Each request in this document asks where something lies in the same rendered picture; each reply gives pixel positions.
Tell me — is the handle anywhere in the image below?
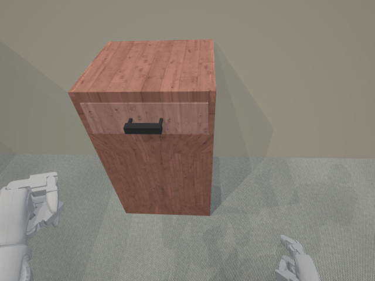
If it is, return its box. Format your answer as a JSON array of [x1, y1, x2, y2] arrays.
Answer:
[[124, 118, 163, 134]]

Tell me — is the cabinet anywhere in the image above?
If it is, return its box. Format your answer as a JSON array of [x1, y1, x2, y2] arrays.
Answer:
[[68, 39, 216, 216]]

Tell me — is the left robot hand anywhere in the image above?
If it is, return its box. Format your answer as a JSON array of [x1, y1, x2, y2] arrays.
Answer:
[[0, 172, 63, 246]]

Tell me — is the drawer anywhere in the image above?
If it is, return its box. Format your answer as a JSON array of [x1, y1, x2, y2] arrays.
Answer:
[[80, 102, 208, 133]]

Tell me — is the left robot forearm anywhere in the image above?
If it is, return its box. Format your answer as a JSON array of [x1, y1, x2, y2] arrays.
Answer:
[[0, 244, 33, 281]]

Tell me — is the right robot hand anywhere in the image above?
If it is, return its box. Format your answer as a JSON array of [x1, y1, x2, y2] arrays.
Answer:
[[275, 235, 321, 281]]

